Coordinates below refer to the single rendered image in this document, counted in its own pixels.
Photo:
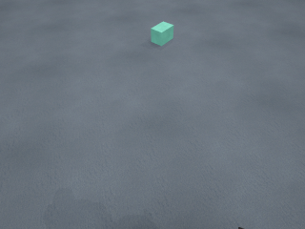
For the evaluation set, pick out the carton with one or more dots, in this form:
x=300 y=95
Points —
x=162 y=33

